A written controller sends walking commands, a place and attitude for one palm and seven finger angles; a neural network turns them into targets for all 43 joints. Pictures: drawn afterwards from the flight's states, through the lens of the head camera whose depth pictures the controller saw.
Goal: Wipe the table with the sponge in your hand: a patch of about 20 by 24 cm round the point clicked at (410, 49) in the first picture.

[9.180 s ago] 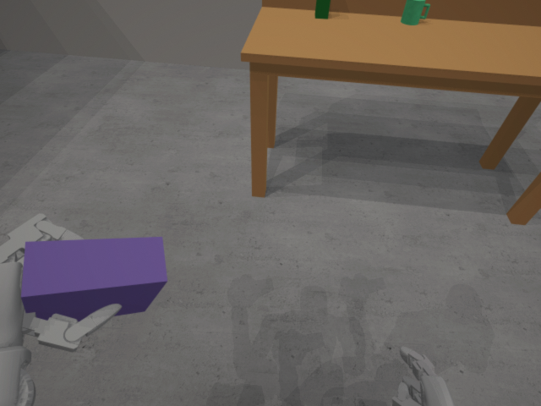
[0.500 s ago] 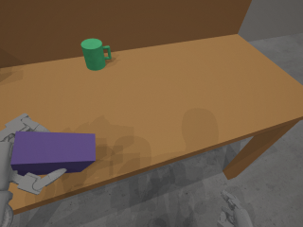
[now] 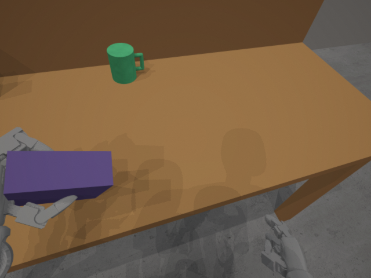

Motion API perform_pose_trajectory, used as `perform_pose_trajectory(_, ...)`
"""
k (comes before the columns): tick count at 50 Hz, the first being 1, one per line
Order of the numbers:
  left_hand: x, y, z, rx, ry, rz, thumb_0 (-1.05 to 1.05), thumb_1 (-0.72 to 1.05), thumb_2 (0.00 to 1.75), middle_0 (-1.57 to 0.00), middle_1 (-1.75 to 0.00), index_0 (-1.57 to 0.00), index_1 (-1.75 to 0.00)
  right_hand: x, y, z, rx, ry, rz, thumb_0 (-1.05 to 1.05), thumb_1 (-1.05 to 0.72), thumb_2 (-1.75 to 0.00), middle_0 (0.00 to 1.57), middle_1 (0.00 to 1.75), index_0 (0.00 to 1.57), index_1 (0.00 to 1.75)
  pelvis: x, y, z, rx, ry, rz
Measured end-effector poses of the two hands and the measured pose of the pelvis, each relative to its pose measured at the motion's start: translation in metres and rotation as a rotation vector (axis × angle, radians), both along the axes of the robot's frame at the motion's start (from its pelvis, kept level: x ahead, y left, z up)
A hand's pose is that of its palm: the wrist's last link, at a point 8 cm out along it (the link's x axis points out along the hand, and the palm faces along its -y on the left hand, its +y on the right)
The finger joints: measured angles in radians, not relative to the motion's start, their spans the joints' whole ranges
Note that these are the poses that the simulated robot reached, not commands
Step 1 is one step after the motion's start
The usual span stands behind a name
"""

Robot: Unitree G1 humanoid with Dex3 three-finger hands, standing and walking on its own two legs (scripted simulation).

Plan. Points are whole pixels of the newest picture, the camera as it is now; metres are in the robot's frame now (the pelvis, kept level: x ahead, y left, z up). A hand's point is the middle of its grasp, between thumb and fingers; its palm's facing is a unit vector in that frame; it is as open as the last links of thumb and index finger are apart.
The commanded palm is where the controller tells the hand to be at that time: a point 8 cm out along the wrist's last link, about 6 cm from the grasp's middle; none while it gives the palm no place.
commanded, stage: look again from close up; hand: left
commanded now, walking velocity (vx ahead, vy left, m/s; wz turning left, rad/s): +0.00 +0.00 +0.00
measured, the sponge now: (75, 178) +0.24 +0.21 +0.13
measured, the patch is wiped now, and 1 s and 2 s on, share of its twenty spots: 0.00 0.00 0.00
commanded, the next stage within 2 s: shuffle to correct the standing spot in 0.32 s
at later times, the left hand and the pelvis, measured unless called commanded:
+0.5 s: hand (50, 178) +0.22 +0.24 +0.16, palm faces +0.35 -0.85 -0.40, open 9.6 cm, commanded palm +0.16 +0.27 +0.17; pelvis +0.00 -0.01 +0.00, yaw +0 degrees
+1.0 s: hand (88, 188) +0.21 +0.18 +0.16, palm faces +0.31 -0.86 -0.41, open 9.6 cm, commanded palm +0.15 +0.21 +0.17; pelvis -0.01 -0.06 +0.00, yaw -1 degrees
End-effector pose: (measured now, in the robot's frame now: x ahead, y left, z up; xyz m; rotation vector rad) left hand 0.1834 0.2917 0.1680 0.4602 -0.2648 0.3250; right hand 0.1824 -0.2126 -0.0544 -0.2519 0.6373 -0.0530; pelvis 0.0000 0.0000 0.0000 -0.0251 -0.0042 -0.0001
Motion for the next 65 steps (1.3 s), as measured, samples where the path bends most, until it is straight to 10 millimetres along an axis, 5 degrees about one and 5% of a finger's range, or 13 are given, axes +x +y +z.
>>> perform_pose_trajectory(35,-0.001,-0.03,0.004,-0.008,0.021,-0.005,0.0,-0.44,1.01,-0.8,-1.34,-0.78,-1.34,-0.016,-0.031,-0.008,0.023,0.042,-0.052,0.02,-0.91,-0.89,0.2,0.3,0.2,0.3,-0.003,-0.026,0.001,0.01,-0.001,-0.006)
perform_pose_trajectory(55,-0.005,-0.082,0.003,-0.002,0.072,-0.027,0.0,-0.44,1.01,-0.8,-1.35,-0.78,-1.34,-0.029,-0.096,-0.015,-0.001,0.056,-0.111,0.01,-0.91,-0.89,0.2,0.3,0.2,0.3,-0.007,-0.069,-0.002,0.002,0.017,-0.011)
perform_pose_trajectory(65,-0.001,-0.066,-0.002,-0.005,0.107,0.02,0.0,-0.44,1.01,-0.8,-1.35,-0.78,-1.34,-0.028,-0.091,-0.02,-0.014,0.1,-0.125,0.02,-0.91,-0.9,0.2,0.3,0.2,0.3,0.003,-0.057,0.0,0.003,0.009,-0.007)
